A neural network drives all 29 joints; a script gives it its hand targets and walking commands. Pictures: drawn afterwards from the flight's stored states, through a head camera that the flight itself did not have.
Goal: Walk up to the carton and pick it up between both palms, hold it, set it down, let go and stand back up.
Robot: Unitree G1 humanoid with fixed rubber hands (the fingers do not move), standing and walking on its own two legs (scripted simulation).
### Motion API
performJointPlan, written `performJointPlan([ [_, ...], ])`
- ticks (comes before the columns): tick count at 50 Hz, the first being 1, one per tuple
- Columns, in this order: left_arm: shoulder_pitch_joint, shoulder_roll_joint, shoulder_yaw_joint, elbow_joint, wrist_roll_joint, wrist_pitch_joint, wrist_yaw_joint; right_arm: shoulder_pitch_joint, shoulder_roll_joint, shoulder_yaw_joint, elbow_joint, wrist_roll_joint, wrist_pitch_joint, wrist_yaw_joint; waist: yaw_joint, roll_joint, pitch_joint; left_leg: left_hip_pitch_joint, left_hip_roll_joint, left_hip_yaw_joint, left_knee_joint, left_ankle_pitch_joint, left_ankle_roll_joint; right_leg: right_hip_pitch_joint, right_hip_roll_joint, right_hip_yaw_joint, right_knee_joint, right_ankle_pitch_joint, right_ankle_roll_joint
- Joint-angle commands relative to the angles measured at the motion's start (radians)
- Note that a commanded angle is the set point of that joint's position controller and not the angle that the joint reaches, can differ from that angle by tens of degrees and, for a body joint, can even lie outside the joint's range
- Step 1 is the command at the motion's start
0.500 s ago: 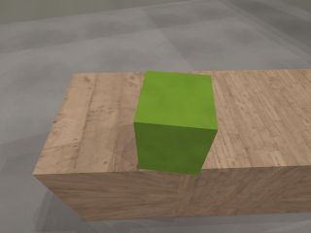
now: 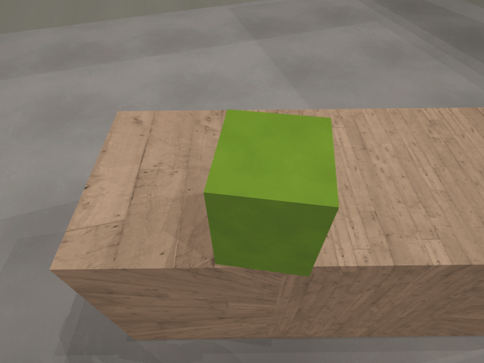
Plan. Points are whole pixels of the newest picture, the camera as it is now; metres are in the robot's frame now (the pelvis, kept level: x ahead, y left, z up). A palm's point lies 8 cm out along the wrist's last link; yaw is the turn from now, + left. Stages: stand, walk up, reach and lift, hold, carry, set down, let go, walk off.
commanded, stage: stand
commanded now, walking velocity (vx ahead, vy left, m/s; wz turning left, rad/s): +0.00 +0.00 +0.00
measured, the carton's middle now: (269, 195) +0.42 -0.02 +0.00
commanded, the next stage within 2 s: none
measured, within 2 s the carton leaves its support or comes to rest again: neither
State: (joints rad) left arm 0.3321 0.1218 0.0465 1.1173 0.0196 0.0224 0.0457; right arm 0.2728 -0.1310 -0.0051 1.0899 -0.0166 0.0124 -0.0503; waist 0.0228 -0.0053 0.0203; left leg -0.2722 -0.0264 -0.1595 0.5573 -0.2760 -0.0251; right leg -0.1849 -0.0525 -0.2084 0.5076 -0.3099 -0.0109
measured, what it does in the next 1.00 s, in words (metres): stands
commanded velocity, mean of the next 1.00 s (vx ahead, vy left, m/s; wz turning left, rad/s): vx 0.00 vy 0.00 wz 0.00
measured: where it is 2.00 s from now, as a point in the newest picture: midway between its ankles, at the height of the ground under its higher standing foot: outside the picture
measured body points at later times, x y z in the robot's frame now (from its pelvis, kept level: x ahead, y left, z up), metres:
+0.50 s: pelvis +0.00 +0.02 +0.00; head +0.01 +0.03 +0.45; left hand -0.02 +0.23 -0.17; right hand +0.01 -0.21 -0.15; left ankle +0.02 +0.14 -0.73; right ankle -0.02 -0.10 -0.73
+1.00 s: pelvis +0.00 +0.02 +0.00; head +0.01 +0.03 +0.45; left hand -0.03 +0.24 -0.17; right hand +0.00 -0.20 -0.15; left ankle +0.02 +0.14 -0.73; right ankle -0.02 -0.10 -0.73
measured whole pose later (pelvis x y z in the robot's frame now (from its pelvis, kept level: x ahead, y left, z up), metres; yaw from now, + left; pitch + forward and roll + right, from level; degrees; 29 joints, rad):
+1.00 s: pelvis +0.00 +0.02 +0.00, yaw -1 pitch +0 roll -1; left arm 0.32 0.14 0.04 1.11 0.02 0.03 0.04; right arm 0.31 -0.12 -0.01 1.06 -0.02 0.00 -0.04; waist 0.02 -0.03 0.02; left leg -0.26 -0.05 -0.12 0.53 -0.26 0.00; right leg -0.20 -0.08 -0.17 0.50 -0.29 0.02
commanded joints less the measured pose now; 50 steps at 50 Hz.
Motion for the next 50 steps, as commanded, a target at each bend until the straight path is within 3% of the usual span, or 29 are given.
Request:
performJointPlan([
  [1, 0.083, 0.084, 0.004, -0.007, 0.002, -0.011, 0.002, 0.021, -0.079, -0.016, -0.05, 0.0, -0.008, -0.002, 0.003, -0.036, 0.046, -0.089, 0.032, 0.056, -0.052, 0.176, 0.042, 0.04, -0.126, 0.142, -0.175, 0.061, -0.058],
  [2, 0.103, 0.106, 0.008, -0.002, 0.001, -0.011, 0.006, 0.056, -0.078, -0.018, -0.04, 0.003, -0.01, 0.0, 0.006, -0.026, 0.013, -0.072, 0.023, 0.061, -0.047, 0.166, 0.036, 0.05, -0.144, 0.164, -0.183, 0.064, -0.067],
  [4, 0.052, 0.146, 0.019, -0.017, 0.002, -0.015, 0.008, 0.059, -0.056, -0.018, -0.033, 0.002, -0.01, 0.001, -0.018, -0.012, 0.028, -0.072, 0.041, 0.059, -0.07, 0.227, 0.035, 0.077, -0.126, 0.118, -0.159, 0.117, -0.059],
  [7, 0.095, 0.102, 0.004, 0.005, 0.003, -0.012, 0.011, 0.053, -0.074, -0.017, -0.024, 0.001, -0.015, 0.002, -0.002, -0.008, 0.04, -0.069, 0.05, 0.043, -0.064, 0.295, 0.039, 0.089, -0.104, 0.104, -0.122, 0.196, -0.048],
  [8, 0.089, 0.098, 0.005, 0.003, 0.002, -0.009, 0.012, 0.038, -0.075, -0.017, -0.043, 0.003, -0.021, 0.003, 0.001, 0.042, -0.016, -0.047, 0.061, 0.042, -0.063, 0.335, 0.042, 0.131, -0.094, 0.098, -0.103, 0.212, -0.045],
  [10, 0.064, 0.119, 0.007, -0.005, 0.004, -0.007, 0.007, 0.035, -0.082, -0.015, -0.031, -0.003, -0.016, -0.005, 0.003, 0.062, 0.076, -0.094, 0.065, 0.021, -0.097, 0.303, 0.048, 0.062, -0.085, 0.09, -0.107, 0.104, -0.036],
  [13, 0.103, 0.079, -0.003, 0.01, 0.0, 0.001, 0.009, 0.064, -0.09, -0.017, -0.025, 0.003, -0.015, -0.002, 0.007, -0.009, 0.079, -0.108, 0.052, 0.026, -0.084, 0.259, 0.053, 0.087, -0.089, 0.103, -0.12, 0.103, -0.035],
  [16, 0.099, 0.093, -0.002, 0.003, 0.01, 0.0, 0.008, 0.058, -0.058, -0.009, -0.021, 0.0, -0.012, -0.006, 0.014, 0.054, 0.054, -0.127, 0.053, 0.028, -0.078, 0.257, 0.048, 0.123, -0.098, 0.116, -0.113, 0.12, -0.046],
  [18, 0.064, 0.123, 0.006, -0.005, 0.004, 0.004, 0.011, 0.034, -0.069, -0.008, -0.046, -0.006, -0.019, -0.005, 0.005, 0.029, 0.05, -0.102, 0.065, 0.003, -0.102, 0.288, 0.059, 0.106, -0.088, 0.105, -0.098, 0.096, -0.042],
  [19, 0.062, 0.107, 0.003, -0.008, 0.004, 0.0, 0.01, 0.059, -0.071, -0.007, -0.035, -0.001, -0.02, -0.006, 0.007, 0.058, 0.074, -0.108, 0.064, 0.008, -0.096, 0.318, 0.06, 0.085, -0.093, 0.108, -0.094, 0.112, -0.036],
  [22, 0.074, 0.085, -0.005, -0.003, 0.002, 0.001, 0.009, 0.036, -0.115, -0.023, -0.056, -0.002, -0.023, -0.004, 0.005, -0.019, 0.045, -0.127, 0.058, 0.003, -0.084, 0.303, 0.059, 0.12, -0.089, 0.086, -0.09, 0.106, -0.033],
  [23, 0.071, 0.083, -0.006, -0.001, 0.001, -0.001, 0.004, 0.051, -0.101, -0.021, -0.04, -0.007, -0.019, -0.003, 0.016, 0.039, 0.033, -0.108, 0.055, 0.006, -0.099, 0.286, 0.061, 0.115, -0.084, 0.09, -0.084, 0.076, -0.031],
  [25, 0.041, 0.09, 0.001, -0.015, -0.006, 0.002, 0.006, 0.045, -0.1, -0.015, -0.046, -0.004, -0.024, 0.0, 0.015, 0.02, 0.067, -0.116, 0.067, -0.021, -0.12, 0.29, 0.068, 0.084, -0.078, 0.091, -0.077, 0.058, -0.03],
  [27, 0.05, 0.099, 0.002, -0.016, -0.002, 0.009, 0.008, 0.02, -0.105, -0.023, -0.071, -0.005, -0.024, 0.003, 0.008, 0.067, 0.043, -0.071, 0.076, -0.033, -0.124, 0.254, 0.072, 0.064, -0.075, 0.098, -0.097, 0.041, -0.023],
  [32, 0.02, 0.118, 0.007, -0.025, -0.001, 0.003, 0.006, 0.044, -0.079, -0.016, -0.067, -0.009, -0.017, -0.002, -0.002, 0.025, 0.036, -0.094, 0.064, -0.019, -0.132, 0.205, 0.067, 0.078, -0.068, 0.091, -0.098, 0.008, -0.013],
  [33, 0.048, 0.119, 0.006, -0.017, -0.001, 0.003, 0.007, 0.043, -0.1, -0.02, -0.07, -0.007, -0.017, 0.001, 0.006, 0.08, 0.07, -0.14, 0.071, -0.033, -0.147, 0.192, 0.065, 0.06, -0.074, 0.104, -0.101, 0.017, -0.018],
  [34, 0.046, 0.098, 0.0, -0.022, -0.001, 0.001, 0.001, 0.042, -0.116, -0.029, -0.078, -0.003, -0.019, 0.0, -0.002, 0.042, 0.038, -0.114, 0.07, -0.035, -0.15, 0.16, 0.067, 0.069, -0.076, 0.105, -0.105, 0.006, -0.017],
  [35, 0.058, 0.118, 0.005, -0.023, -0.002, 0.004, 0.003, 0.026, -0.123, -0.026, -0.08, -0.004, -0.014, 0.002, 0.009, 0.064, 0.087, -0.136, 0.062, -0.028, -0.162, 0.129, 0.062, 0.034, -0.075, 0.099, -0.107, -0.005, -0.01],
  [36, 0.05, 0.105, 0.006, -0.016, 0.003, 0.004, 0.002, 0.032, -0.081, -0.021, -0.081, 0.003, -0.013, 0.006, 0.003, -0.009, 0.087, -0.14, 0.047, 0.0, -0.136, 0.125, 0.056, 0.044, -0.091, 0.122, -0.134, -0.033, -0.019],
  [38, 0.09, 0.09, -0.002, -0.002, 0.003, -0.001, 0.001, 0.053, -0.087, -0.023, -0.073, 0.005, -0.005, 0.008, -0.004, 0.005, 0.081, -0.117, 0.025, 0.031, -0.109, 0.122, 0.049, 0.03, -0.113, 0.144, -0.166, -0.038, -0.027],
  [39, 0.082, 0.086, -0.005, -0.002, 0.001, 0.0, 0.004, 0.071, -0.067, -0.021, -0.068, 0.006, -0.001, 0.007, -0.005, -0.038, 0.065, -0.086, 0.023, 0.034, -0.104, 0.082, 0.05, -0.007, -0.116, 0.152, -0.18, -0.101, -0.036],
  [40, 0.057, 0.097, 0.002, -0.005, 0.005, 0.002, 0.006, 0.093, -0.054, -0.022, -0.059, -0.001, -0.005, 0.013, -0.024, -0.031, 0.072, -0.078, 0.022, 0.039, -0.108, 0.069, 0.047, -0.018, -0.108, 0.147, -0.177, -0.115, -0.031],
  [42, 0.038, 0.112, 0.01, -0.026, 0.003, 0.003, -0.003, 0.075, -0.09, -0.031, -0.075, -0.007, -0.013, 0.013, -0.012, 0.039, 0.04, -0.117, 0.048, 0.007, -0.14, 0.134, 0.052, 0.063, -0.086, 0.106, -0.117, -0.028, -0.023],
  [43, 0.051, 0.094, 0.001, -0.026, 0.001, 0.003, 0.003, 0.076, -0.117, -0.036, -0.082, -0.002, -0.019, 0.009, -0.009, -0.001, 0.041, -0.124, 0.049, -0.007, -0.155, 0.11, 0.057, 0.042, -0.086, 0.109, -0.119, -0.042, -0.023],
  [45, 0.067, 0.107, 0.003, -0.013, 0.001, 0.0, 0.002, 0.071, -0.099, -0.026, -0.079, 0.003, -0.018, 0.005, 0.005, 0.045, 0.063, -0.15, 0.063, -0.026, -0.165, 0.108, 0.066, 0.046, -0.081, 0.113, -0.114, -0.054, -0.019],
  [46, 0.053, 0.111, 0.004, -0.028, 0.002, 0.005, 0.004, 0.059, -0.109, -0.03, -0.087, -0.002, -0.023, 0.008, 0.002, 0.007, 0.111, -0.172, 0.056, -0.018, -0.167, 0.1, 0.063, 0.034, -0.09, 0.118, -0.12, -0.036, -0.016],
  [48, 0.067, 0.112, 0.014, -0.023, 0.002, 0.007, -0.004, 0.075, -0.082, -0.018, -0.083, -0.006, -0.029, 0.01, 0.006, 0.067, 0.035, -0.133, 0.087, -0.08, -0.222, 0.126, 0.07, 0.094, -0.051, 0.084, -0.059, 0.009, -0.015],
  [49, 0.094, 0.066, 0.0, -0.016, 0.003, 0.003, -0.002, 0.067, -0.075, -0.017, -0.077, -0.004, -0.026, 0.008, 0.022, 0.088, 0.073, -0.157, 0.076, -0.059, -0.204, 0.121, 0.072, 0.078, -0.064, 0.098, -0.084, 0.009, -0.011],
  [50, 0.099, 0.079, -0.004, -0.006, 0.002, -0.002, -0.001, 0.055, -0.105, -0.024, -0.086, -0.001, -0.028, 0.008, 0.019, 0.055, 0.049, -0.136, 0.066, -0.034, -0.182, 0.154, 0.069, 0.097, -0.079, 0.111, -0.111, 0.019, -0.009],
])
